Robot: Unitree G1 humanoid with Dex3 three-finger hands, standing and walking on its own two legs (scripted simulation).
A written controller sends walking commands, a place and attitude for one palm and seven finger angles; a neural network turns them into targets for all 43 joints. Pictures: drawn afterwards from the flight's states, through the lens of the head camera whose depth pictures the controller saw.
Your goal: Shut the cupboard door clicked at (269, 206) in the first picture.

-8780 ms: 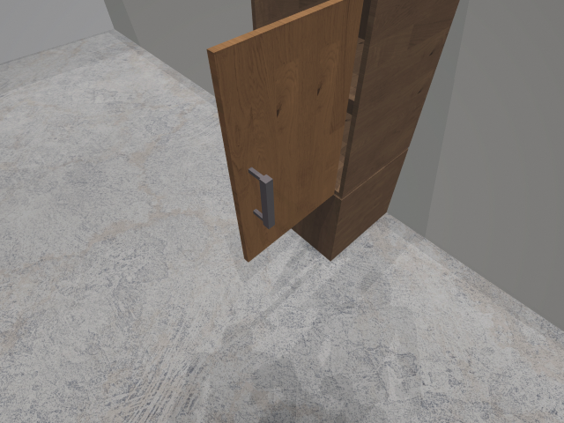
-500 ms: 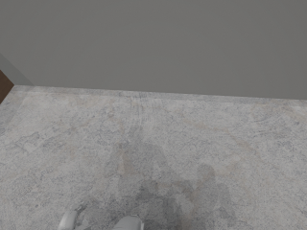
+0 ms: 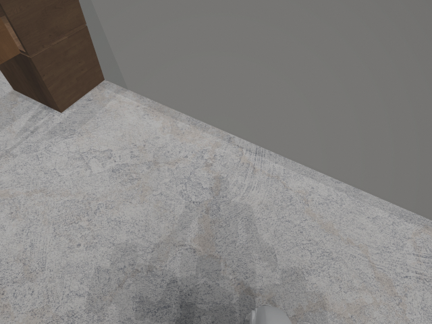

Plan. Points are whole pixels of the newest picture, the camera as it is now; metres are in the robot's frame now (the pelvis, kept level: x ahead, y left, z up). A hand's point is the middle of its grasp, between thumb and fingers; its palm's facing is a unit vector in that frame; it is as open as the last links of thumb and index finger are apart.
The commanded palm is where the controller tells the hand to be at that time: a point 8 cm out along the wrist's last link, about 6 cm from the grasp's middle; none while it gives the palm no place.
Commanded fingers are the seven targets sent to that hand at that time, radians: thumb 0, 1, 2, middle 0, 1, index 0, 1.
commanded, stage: walk to a spot facing it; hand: left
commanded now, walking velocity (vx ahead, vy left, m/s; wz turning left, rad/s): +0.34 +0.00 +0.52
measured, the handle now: out of the picture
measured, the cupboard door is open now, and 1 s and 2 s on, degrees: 91 91 91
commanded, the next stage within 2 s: turn to face it in 1.86 s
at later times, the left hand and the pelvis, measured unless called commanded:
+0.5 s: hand (155, 279) +0.21 +0.14 -0.16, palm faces +0.33 -0.92 -0.21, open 7.1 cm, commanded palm none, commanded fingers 0.00 0.90 0.90 -0.20 -0.30 -0.20 -0.30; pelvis +0.19 -0.06 +0.00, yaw +18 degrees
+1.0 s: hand (124, 227) +0.33 +0.25 -0.17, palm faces +0.47 -0.87 -0.13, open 7.4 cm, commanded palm none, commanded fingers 0.00 0.90 0.90 -0.20 -0.30 -0.20 -0.30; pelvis +0.37 +0.07 +0.01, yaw +25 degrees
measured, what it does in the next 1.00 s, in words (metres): walks ahead, turning left: right foot, then left foot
